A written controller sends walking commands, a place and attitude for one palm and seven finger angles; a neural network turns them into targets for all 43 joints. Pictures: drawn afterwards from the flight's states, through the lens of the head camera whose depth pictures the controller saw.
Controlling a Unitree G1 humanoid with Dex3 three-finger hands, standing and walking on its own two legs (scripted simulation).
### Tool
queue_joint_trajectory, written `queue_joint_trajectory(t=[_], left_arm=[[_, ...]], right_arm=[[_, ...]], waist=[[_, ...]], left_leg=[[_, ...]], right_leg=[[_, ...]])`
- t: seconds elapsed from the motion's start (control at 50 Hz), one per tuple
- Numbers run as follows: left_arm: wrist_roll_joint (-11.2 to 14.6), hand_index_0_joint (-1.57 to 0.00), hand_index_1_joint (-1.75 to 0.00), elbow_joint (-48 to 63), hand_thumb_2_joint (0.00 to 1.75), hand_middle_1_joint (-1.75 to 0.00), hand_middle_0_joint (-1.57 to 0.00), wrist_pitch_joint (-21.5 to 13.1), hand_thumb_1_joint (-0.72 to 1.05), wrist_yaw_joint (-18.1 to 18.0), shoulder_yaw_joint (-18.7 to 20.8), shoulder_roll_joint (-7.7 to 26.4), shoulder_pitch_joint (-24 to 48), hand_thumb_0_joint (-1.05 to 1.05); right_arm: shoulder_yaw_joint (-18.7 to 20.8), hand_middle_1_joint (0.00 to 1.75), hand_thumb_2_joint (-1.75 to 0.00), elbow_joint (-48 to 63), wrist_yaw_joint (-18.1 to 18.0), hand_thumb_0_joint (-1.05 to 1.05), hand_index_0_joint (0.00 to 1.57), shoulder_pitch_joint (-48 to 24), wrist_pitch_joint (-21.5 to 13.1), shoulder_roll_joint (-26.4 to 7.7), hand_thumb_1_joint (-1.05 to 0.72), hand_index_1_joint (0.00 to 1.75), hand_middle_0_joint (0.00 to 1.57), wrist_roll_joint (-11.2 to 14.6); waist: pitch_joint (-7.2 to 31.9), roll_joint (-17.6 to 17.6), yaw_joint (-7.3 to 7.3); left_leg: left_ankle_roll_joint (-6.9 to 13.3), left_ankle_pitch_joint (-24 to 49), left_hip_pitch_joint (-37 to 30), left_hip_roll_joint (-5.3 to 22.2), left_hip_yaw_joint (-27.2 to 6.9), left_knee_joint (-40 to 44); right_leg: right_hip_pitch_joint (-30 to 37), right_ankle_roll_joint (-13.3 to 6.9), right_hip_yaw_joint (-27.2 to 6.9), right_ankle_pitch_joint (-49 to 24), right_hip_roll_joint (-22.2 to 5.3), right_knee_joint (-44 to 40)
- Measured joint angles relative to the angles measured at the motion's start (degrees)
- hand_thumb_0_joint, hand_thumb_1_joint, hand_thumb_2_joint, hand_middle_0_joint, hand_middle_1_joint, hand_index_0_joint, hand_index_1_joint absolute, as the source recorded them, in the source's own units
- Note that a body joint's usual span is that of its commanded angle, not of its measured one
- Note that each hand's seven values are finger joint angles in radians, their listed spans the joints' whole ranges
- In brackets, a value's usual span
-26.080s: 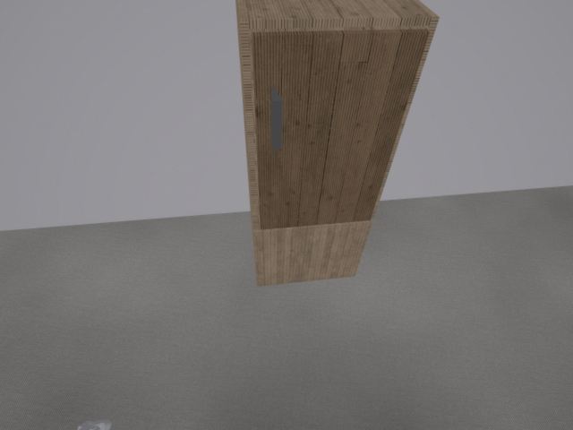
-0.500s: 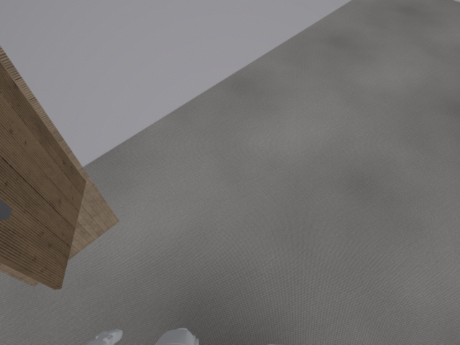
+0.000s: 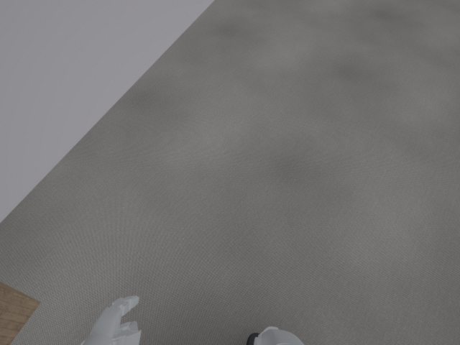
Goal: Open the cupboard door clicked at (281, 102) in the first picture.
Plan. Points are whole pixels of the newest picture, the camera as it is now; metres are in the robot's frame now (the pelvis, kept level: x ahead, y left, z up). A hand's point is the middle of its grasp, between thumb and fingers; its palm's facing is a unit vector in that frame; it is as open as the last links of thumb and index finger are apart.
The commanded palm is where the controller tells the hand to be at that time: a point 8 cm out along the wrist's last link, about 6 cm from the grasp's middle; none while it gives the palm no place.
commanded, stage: walk to a spot facing it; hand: left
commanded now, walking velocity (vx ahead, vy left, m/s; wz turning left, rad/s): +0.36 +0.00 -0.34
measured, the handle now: out of the picture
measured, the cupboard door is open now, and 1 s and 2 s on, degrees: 50 50 50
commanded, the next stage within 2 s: turn to face it in 1.10 s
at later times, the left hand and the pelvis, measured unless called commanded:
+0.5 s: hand (137, 308) +0.21 +0.19 -0.17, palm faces -0.07 -0.98 -0.17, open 7.3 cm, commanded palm none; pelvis +0.22 +0.00 +0.00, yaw -10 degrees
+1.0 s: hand (205, 167) +0.55 +0.05 -0.14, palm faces -0.25 -0.94 -0.22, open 7.2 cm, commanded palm none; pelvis +0.44 -0.11 +0.02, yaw -16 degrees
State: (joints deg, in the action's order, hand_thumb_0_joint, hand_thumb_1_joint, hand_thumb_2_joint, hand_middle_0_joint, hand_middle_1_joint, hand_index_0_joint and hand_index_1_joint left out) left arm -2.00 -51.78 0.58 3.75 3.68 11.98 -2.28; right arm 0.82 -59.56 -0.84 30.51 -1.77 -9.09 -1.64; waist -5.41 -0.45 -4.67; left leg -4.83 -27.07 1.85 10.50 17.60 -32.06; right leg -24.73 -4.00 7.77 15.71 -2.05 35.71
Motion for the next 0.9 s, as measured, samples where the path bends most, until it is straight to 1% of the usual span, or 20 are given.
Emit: queue_joint_trajectory(t=[0.02, 0.06, 0.08, 0.12, 0.18, 0.26, 0.34, 0.4, 0.42, 0.46, 0.5, 0.52, 0.56, 0.6, 0.68, 0.76, 0.8, 0.82, 0.86, 0.9], left_arm=[[0.19, -0.20, -0.30, 0.31, 0.90, -0.30, -0.20, -1.24, 0.91, -0.41, 0.16, -0.04, 0.23, 0.01], [0.90, -0.20, -0.30, 0.43, 0.90, -0.30, -0.20, -2.51, 0.91, -1.58, 0.21, -0.47, -0.21, 0.01], [1.06, -0.20, -0.30, 0.19, 0.90, -0.30, -0.20, -2.62, 0.91, -2.13, 0.12, -0.71, -0.91, 0.01], [1.03, -0.20, -0.30, -0.93, 0.90, -0.30, -0.20, -2.53, 0.91, -2.98, -0.07, -1.20, -2.94, 0.00], [0.97, -0.20, -0.30, -3.07, 0.90, -0.30, -0.20, -2.68, 0.93, -3.94, 0.69, -1.57, -6.39, 0.00], [0.64, -0.20, -0.30, -5.49, 0.90, -0.30, -0.20, -3.21, 0.95, -3.63, 0.94, -0.72, -10.35, -0.01], [0.58, -0.20, -0.30, -7.56, 0.90, -0.30, -0.20, -3.37, 0.93, -3.27, 0.50, -0.62, -14.00, 0.00], [0.75, -0.20, -0.30, -9.00, 0.90, -0.30, -0.20, -3.13, 0.92, -3.31, 0.31, -0.86, -16.78, 0.00], [0.88, -0.20, -0.30, -9.28, 0.90, -0.30, -0.20, -2.99, 0.92, -3.29, 0.30, -1.18, -18.04, 0.00], [1.03, -0.20, -0.30, -10.28, 0.90, -0.30, -0.20, -2.29, 0.92, -3.11, 0.27, -1.08, -18.52, 0.00], [0.69, -0.20, -0.30, -10.93, 0.90, -0.30, -0.20, -1.68, 0.92, -2.98, 0.41, -0.74, -17.88, 0.01], [0.49, -0.20, -0.30, -10.92, 0.90, -0.30, -0.20, -1.48, 0.92, -2.82, 0.56, -0.60, -17.23, 0.01], [0.18, -0.20, -0.30, -10.15, 0.90, -0.30, -0.20, -1.23, 0.91, -2.42, 0.76, -0.54, -15.66, 0.01], [0.08, -0.20, -0.30, -8.87, 0.90, -0.30, -0.20, -1.01, 0.91, -2.12, 0.79, -0.87, -14.16, 0.01], [-0.04, -0.19, -0.30, -6.79, 0.90, -0.30, -0.19, -0.79, 0.91, -1.68, 0.58, -1.66, -11.01, 0.01], [-0.06, -0.19, -0.30, -5.66, 0.90, -0.30, -0.19, -0.83, 0.91, -1.34, 0.48, -1.42, -7.42, 0.01], [-0.10, -0.19, -0.30, -5.05, 0.90, -0.30, -0.19, -1.53, 0.91, -1.23, 0.40, -0.89, -6.18, 0.01], [-0.16, -0.20, -0.30, -4.75, 0.90, -0.30, -0.19, -2.40, 0.91, -1.34, 0.45, -0.53, -5.62, 0.01], [0.35, -0.20, -0.30, -4.60, 0.90, -0.30, -0.20, -3.78, 0.91, -2.19, 0.54, -0.78, -4.73, 0.00], [0.73, -0.20, -0.30, -4.75, 0.90, -0.30, -0.20, -4.05, 0.91, -3.05, 0.30, -1.23, -5.26, 0.00]], right_arm=[[-0.06, 0.30, -0.90, -0.78, 0.25, 0.01, 0.20, -0.35, 0.67, 0.07, -0.91, 0.29, 0.20, 0.57], [0.32, 0.30, -0.90, -1.80, 0.40, 0.01, 0.20, -3.29, 2.16, -0.20, -0.91, 0.29, 0.20, 1.09], [0.66, 0.30, -0.90, -1.80, 0.37, 0.01, 0.20, -5.11, 2.46, -0.37, -0.91, 0.29, 0.20, 1.10], [1.25, 0.30, -0.90, -0.82, 0.33, 0.01, 0.20, -8.91, 2.48, -0.69, -0.91, 0.29, 0.20, 0.79], [1.81, 0.30, -0.90, 1.95, 0.48, 0.01, 0.20, -13.84, 1.76, -0.68, -0.91, 0.29, 0.20, 0.40], [2.15, 0.30, -0.90, 4.65, 1.06, 0.01, 0.20, -19.05, 1.03, -0.76, -0.91, 0.29, 0.20, 0.26], [2.07, 0.30, -0.90, 6.05, 1.67, 0.01, 0.20, -23.25, 0.52, -1.10, -0.91, 0.29, 0.20, 0.40], [1.78, 0.30, -0.90, 6.69, 1.83, 0.01, 0.20, -25.09, -0.43, -1.37, -0.91, 0.29, 0.20, 0.37], [1.53, 0.30, -0.90, 7.11, 1.81, 0.00, 0.20, -25.27, -1.13, -1.77, -0.91, 0.29, 0.20, 0.15], [1.27, 0.30, -0.90, 7.47, 1.39, 0.00, 0.20, -25.71, -2.20, -1.48, -0.91, 0.29, 0.20, -0.40], [0.88, 0.30, -0.90, 7.57, 1.01, 0.00, 0.20, -24.42, -2.46, -0.78, -0.91, 0.29, 0.20, -0.53], [0.77, 0.30, -0.90, 7.31, 0.80, 0.00, 0.20, -23.29, -2.55, -0.41, -0.91, 0.29, 0.20, -0.51], [0.59, 0.30, -0.90, 5.95, 0.39, 0.00, 0.20, -20.74, -2.70, 0.22, -0.91, 0.29, 0.20, -0.35], [0.94, 0.30, -0.90, 4.21, -0.13, 0.00, 0.20, -18.03, -2.63, 0.45, -0.92, 0.29, 0.20, 0.01], [1.65, 0.30, -0.90, 1.28, -0.04, 0.00, 0.20, -12.97, -1.87, -1.09, -0.94, 0.29, 0.20, -0.04], [1.71, 0.30, -0.90, -1.27, 0.38, 0.00, 0.20, -8.20, -0.77, -2.05, -0.93, 0.29, 0.20, -0.33], [1.58, 0.30, -0.90, -2.54, 0.55, 0.00, 0.20, -5.61, -0.19, -2.26, -0.93, 0.29, 0.20, -0.22], [1.48, 0.30, -0.90, -3.28, 0.73, 0.00, 0.20, -4.51, 0.12, -2.18, -0.93, 0.29, 0.20, 0.07], [1.51, 0.30, -0.90, -5.04, 1.06, 0.01, 0.20, -5.06, 1.44, -2.27, -0.92, 0.29, 0.20, 0.65], [1.77, 0.30, -0.90, -5.74, 1.06, 0.01, 0.20, -6.78, 2.08, -2.17, -0.92, 0.29, 0.20, 0.77]], waist=[[-0.40, -0.14, 0.60], [-1.71, 0.09, 0.91], [-2.03, 0.22, 0.94], [-1.96, 0.42, 0.99], [-0.69, 0.12, 1.31], [0.98, 0.19, 3.08], [1.55, 0.05, 5.21], [1.86, -0.44, 6.38], [2.33, -0.05, 6.73], [2.05, -0.98, 6.75], [2.17, -1.97, 6.61], [2.33, -2.29, 6.50], [2.59, -2.50, 6.59], [2.97, -2.07, 6.60], [3.31, -0.80, 5.24], [2.81, 0.04, 3.11], [2.67, 0.36, 2.49], [2.61, 0.23, 2.48], [1.46, 0.86, 2.71], [1.05, 1.03, 2.60]], left_leg=[[0.43, -2.31, 3.15, 0.44, -2.16, -9.20], [1.56, -3.27, 11.41, -1.00, -9.14, -28.55], [1.90, -1.26, 15.27, -1.69, -11.27, -34.76], [1.98, 3.19, 21.52, -2.02, -13.20, -38.40], [1.69, 7.27, 27.48, -2.02, -14.06, -32.20], [1.57, 11.67, 30.54, -2.49, -14.49, -21.72], [2.04, 13.65, 28.62, -3.99, -14.08, -11.23], [2.83, 15.13, 23.76, -5.82, -12.92, -2.87], [3.88, 15.59, 21.53, -5.95, -13.10, 0.21], [5.88, 15.37, 21.21, -6.30, -11.74, -3.01], [6.07, 12.83, 19.27, -6.61, -10.31, -3.48], [5.85, 12.35, 17.86, -6.81, -9.85, -2.28], [5.13, 12.68, 14.59, -7.04, -8.98, 1.36], [5.11, 12.95, 11.32, -7.00, -8.06, 5.12], [4.22, 12.20, 5.69, -6.56, -6.28, 10.07], [2.16, 8.49, 1.71, -5.45, -4.89, 9.78], [0.80, 4.81, 0.76, -4.24, -4.66, 6.30], [1.04, 2.49, 2.07, -3.41, -4.69, 1.29], [2.47, -1.77, 8.29, -3.02, -8.78, -16.12], [3.20, 0.29, 15.31, -3.64, -11.83, -29.38]], right_leg=[[-0.15, -0.32, -0.22, -1.28, 0.28, 1.24], [0.63, -0.32, -0.53, 0.24, 1.10, 3.73], [1.94, -0.25, -0.68, 0.72, 1.59, 2.94], [5.08, 0.20, -1.16, 0.04, 2.66, -0.99], [9.24, -0.19, -2.23, -1.32, 3.81, -7.03], [14.00, -0.13, -3.60, -1.05, 4.87, -11.85], [18.43, 0.76, -4.93, 1.63, 5.03, -13.12], [20.92, 1.91, -5.99, 5.62, 4.39, -10.97], [20.19, 2.08, -6.53, 7.73, 4.54, -7.53], [14.62, 1.60, -7.18, 11.44, 3.65, 8.82], [7.70, 1.33, -7.36, 10.01, 2.76, 24.74], [4.57, 1.45, -7.06, 7.88, 1.99, 29.67], [-0.56, 2.04, -6.55, 3.77, 0.25, 33.41], [-4.07, 2.65, -6.13, 1.30, -1.37, 30.74], [-6.08, 3.19, -4.49, -2.11, -3.66, 16.27], [-3.72, 2.88, -2.53, -3.32, -3.41, 4.61], [-0.24, 1.98, -1.39, -3.14, -2.30, -0.14], [0.84, 1.00, -1.41, -3.09, -2.00, -0.89], [1.34, 0.51, -1.00, -0.60, -1.08, 2.61], [4.14, 0.56, -0.61, 0.72, -0.22, 1.06]])
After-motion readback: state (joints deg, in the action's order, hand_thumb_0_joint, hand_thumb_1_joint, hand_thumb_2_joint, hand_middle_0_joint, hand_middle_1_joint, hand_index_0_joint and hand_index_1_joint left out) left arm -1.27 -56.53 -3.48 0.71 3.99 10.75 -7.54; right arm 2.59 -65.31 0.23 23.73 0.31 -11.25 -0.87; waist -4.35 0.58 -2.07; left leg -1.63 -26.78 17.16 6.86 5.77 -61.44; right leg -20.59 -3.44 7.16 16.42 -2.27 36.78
